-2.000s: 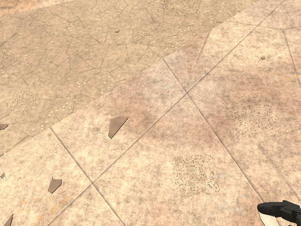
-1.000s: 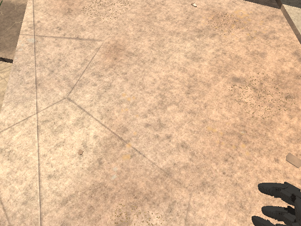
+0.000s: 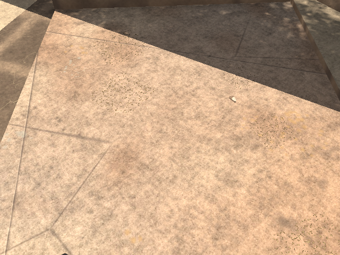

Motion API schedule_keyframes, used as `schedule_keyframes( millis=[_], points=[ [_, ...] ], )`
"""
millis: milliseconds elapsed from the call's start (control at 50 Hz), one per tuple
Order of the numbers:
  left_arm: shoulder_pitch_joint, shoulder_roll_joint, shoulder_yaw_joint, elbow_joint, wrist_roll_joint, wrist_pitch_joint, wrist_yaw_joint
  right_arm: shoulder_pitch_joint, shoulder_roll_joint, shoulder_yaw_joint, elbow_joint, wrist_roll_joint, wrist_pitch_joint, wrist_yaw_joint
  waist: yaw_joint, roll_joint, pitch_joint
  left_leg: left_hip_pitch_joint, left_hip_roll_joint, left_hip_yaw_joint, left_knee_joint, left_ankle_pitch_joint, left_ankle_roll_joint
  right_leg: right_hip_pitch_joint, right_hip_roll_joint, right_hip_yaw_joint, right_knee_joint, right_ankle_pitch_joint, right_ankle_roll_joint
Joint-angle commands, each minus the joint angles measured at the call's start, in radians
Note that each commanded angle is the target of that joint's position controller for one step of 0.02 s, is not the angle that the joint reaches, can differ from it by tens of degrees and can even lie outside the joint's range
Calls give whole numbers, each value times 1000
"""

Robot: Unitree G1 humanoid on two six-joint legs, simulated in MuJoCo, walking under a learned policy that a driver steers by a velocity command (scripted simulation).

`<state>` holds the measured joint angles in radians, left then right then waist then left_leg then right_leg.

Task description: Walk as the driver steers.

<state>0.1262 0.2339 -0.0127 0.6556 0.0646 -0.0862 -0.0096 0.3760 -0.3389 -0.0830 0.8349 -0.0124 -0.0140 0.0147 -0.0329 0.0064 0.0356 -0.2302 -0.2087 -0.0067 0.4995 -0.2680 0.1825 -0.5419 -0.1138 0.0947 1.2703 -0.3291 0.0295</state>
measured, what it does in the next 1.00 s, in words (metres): walks ahead: right foot, then left foot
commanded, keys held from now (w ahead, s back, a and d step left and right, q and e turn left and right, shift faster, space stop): w+q+shift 0.24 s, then w+shift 0.12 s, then w+e+shift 0.64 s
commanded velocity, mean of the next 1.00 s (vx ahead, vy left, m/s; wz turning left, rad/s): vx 0.99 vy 0.00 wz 0.03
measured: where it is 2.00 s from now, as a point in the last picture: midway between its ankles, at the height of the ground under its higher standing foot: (160, 91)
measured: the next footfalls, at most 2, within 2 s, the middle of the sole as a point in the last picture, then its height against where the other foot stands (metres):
right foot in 0.24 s outside the picture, level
left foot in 0.66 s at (128, 200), level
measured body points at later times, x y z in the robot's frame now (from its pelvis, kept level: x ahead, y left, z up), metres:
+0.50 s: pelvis +0.45 -0.01 +0.01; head +0.47 -0.01 +0.46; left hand +0.30 +0.24 -0.11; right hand +0.76 -0.16 -0.05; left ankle +0.48 +0.13 -0.66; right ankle +0.42 -0.16 -0.73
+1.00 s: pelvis +0.89 +0.12 -0.01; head +0.92 +0.11 +0.44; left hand +1.14 +0.36 -0.07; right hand +0.82 -0.17 -0.14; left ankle +0.68 +0.20 -0.73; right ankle +1.10 +0.04 -0.68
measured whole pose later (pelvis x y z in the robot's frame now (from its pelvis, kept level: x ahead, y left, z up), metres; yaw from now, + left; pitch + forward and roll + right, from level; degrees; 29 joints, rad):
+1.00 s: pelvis +0.89 +0.12 -0.01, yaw -2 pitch +2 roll +2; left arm 0.00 0.33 0.04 0.67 0.02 -0.01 -0.09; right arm 0.50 -0.31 -0.04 0.92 -0.02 -0.11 -0.01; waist -0.07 -0.03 0.03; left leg 0.22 -0.03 0.28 0.19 -0.43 -0.02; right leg -0.79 -0.05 -0.13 0.83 0.02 -0.13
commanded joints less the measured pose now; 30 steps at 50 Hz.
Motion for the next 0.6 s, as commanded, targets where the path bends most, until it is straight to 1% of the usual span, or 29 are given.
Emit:
schedule_keyframes(
  millis=[20, 40, 60, 80, 120, 140, 160, 180, 200, 220, 240, 260, 280, 300, 320, 340, 360, 380, 400, 420, 440, 460, 480, 500, 520, 540, 560, 580, 600],
  points=[
    [-17, 123, 21, -80, 9, 26, -8, -33, -129, -25, -87, 10, -49, -5, 50, -44, 75, -120, 240, -375, -353, -15, 162, -90, -29, -66, -195, 46, 39],
    [-88, 116, 14, -109, 0, 26, -15, -26, -129, -25, -91, 8, -53, -5, 30, -28, 99, -158, 220, -360, -369, 12, 149, -71, -22, -85, -298, 127, 48],
    [-144, 104, 6, -127, -9, 24, -21, -18, -130, -28, -93, 7, -54, -3, 6, -11, 108, -171, 197, -343, -372, 53, 127, -36, -7, -95, -408, 220, 51],
    [-181, 96, 0, -137, -17, 22, -25, -5, -138, -33, -92, 8, -54, 0, -17, 10, 101, -155, 186, -335, -364, 125, 107, -4, 14, -105, -502, 300, 48],
    [-210, 106, 1, -148, -30, 16, -26, 27, -157, -42, -85, 16, -56, 2, -51, 41, 55, -67, 208, -352, -330, 325, 76, 56, 53, -109, -614, 413, 32],
    [-217, 119, 5, -153, -33, 12, -23, 32, -165, -45, -82, 19, -57, 0, -56, 47, 37, -16, 224, -363, -305, 408, 63, 80, 65, -101, -653, 428, 22],
    [-210, 133, 9, -153, -33, 9, -19, 28, -173, -48, -82, 20, -57, -3, -50, 48, 19, 32, 233, -371, -270, 474, 47, 113, 77, -92, -697, 416, 12],
    [-170, 152, 16, -142, -32, 6, -13, 15, -183, -50, -86, 19, -57, -9, -28, 48, -10, 72, 235, -379, -213, 567, 25, 180, 97, -83, -736, 381, 3],
    [-83, 191, 33, -117, -33, 4, -3, 2, -206, -55, -89, 15, -58, -11, 13, 48, -75, 110, 233, -383, -103, 724, 1, 289, 129, -80, -736, 300, -8],
    [79, 239, 57, -78, -38, 1, 12, -29, -239, -60, -92, 7, -59, -7, 109, 36, -175, 100, 217, -369, 96, 804, -22, 465, 142, -89, -723, 200, -20],
    [304, 283, 81, -28, -37, 0, 34, -90, -221, -54, -105, -2, -69, -1, 237, 26, -270, -30, 175, -338, 361, 722, -42, 716, 81, -59, -696, 116, -35],
    [519, 343, 102, 13, -8, -4, 57, -112, -53, -8, -134, -17, -83, -7, 285, -182, -385, -203, 109, -255, 730, 71, -35, 917, -166, 195, -729, -260, -49],
    [368, 415, 115, -2, 15, -3, 43, 48, 27, 25, -197, 43, -83, 1, 97, -522, -469, -461, 39, -167, 933, -235, -63, 978, -375, 856, -1027, -482, -161],
    [222, 288, 106, -33, 1, 3, 30, -11, -61, 25, -142, 4, -62, -9, 99, -262, -299, -540, 146, -146, 962, -101, -49, 826, -309, 801, -1052, -622, -185],
    [171, 207, 87, -29, -10, 5, 22, -79, -87, 18, -141, -15, -54, 3, 98, -133, -195, -524, 185, -120, 903, -15, -59, 699, -256, 596, -1020, -470, -182],
    [174, 170, 80, 0, -5, 5, 15, -122, -80, 22, -144, -23, -48, 16, 90, -41, -128, -492, 211, -114, 855, 10, -68, 590, -209, 455, -1016, -278, -174],
    [208, 157, 73, 38, -7, -2, 16, -164, -58, 28, -165, -34, -42, 30, 82, -41, -85, -477, 228, -128, 812, 2, -73, 520, -169, 352, -1021, -172, -166],
    [241, 140, 66, 78, -13, -12, 12, -174, -28, 39, -179, -39, -35, 40, 65, -79, -50, -465, 231, -144, 774, -10, -82, 465, -141, 294, -1037, -110, -166],
    [271, 128, 62, 109, -25, -23, 6, -193, -9, 48, -195, -41, -30, 44, 54, -95, -29, -478, 225, -160, 739, -28, -87, 450, -128, 267, -1050, -58, -174],
    [292, 132, 62, 130, -36, -31, 1, -222, -2, 55, -213, -44, -26, 46, 44, -95, -4, -510, 224, -167, 696, -42, -95, 440, -127, 250, -1070, -21, -188],
    [297, 150, 67, 141, -43, -36, 0, -256, -9, 60, -235, -49, -26, 48, 31, -96, 19, -550, 230, -152, 645, -23, -105, 437, -127, 232, -1097, 20, -207],
    [288, 166, 70, 145, -48, -37, 0, -306, -25, 66, -262, -56, -28, 51, 16, -91, 40, -569, 261, -100, 563, 20, -119, 421, -120, 205, -1132, 58, -222],
    [269, 176, 74, 141, -50, -36, -1, -358, -33, 75, -286, -55, -34, 58, 12, -80, 57, -526, 285, -58, 442, 87, -133, 373, -97, 160, -1168, 85, -220],
    [253, 185, 79, 136, -51, -35, -3, -405, -23, 87, -298, -45, -42, 68, 18, -66, 71, -409, 280, -23, 302, 156, -145, 290, -60, 105, -1200, 122, -207],
    [255, 207, 86, 138, -54, -35, -6, -430, -11, 96, -300, -34, -48, 78, 25, -64, 73, -266, 254, 23, 218, 198, -148, 211, -43, 66, -1238, 201, -199],
    [273, 242, 95, 144, -58, -36, -11, -435, -11, 98, -295, -27, -51, 81, 30, -74, 67, -162, 234, 46, 195, 220, -146, 186, -61, 67, -1261, 288, -204],
    [282, 267, 102, 150, -60, -35, -16, -425, -29, 91, -288, -23, -51, 75, 23, -76, 62, -121, 224, 47, 169, 229, -142, 221, -75, 65, -1248, 376, -202],
    [297, 277, 104, 159, -62, -34, -19, -409, -51, 82, -278, -23, -52, 63, 15, -70, 42, -88, 210, 49, 139, 217, -135, 284, -80, 53, -1193, 516, -195],
    [316, 288, 105, 170, -63, -32, -19, -354, -75, 69, -259, -27, -55, 47, -13, -62, -11, -14, 187, 48, 111, 169, -126, 349, -73, 28, -1068, 719, -181]
  ],
)
Keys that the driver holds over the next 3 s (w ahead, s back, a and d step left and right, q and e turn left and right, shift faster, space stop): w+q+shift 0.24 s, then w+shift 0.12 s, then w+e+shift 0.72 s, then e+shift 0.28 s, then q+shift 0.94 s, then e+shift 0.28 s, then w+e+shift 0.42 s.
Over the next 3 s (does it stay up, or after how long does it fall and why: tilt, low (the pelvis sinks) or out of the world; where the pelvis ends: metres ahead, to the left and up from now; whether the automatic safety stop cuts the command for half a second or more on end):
stays up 1.55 0.04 0.01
